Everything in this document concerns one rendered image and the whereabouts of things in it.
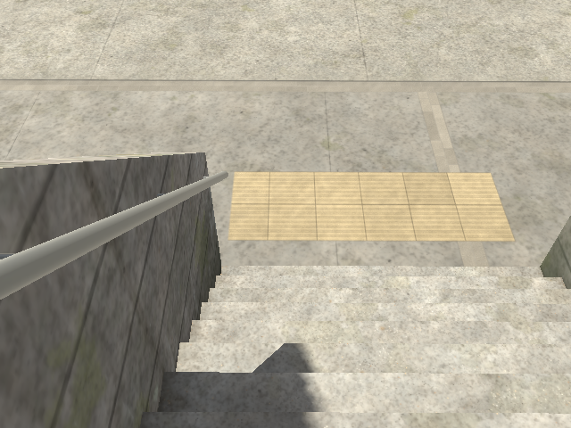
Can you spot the stairs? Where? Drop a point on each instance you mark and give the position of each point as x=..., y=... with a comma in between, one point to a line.
x=374, y=347

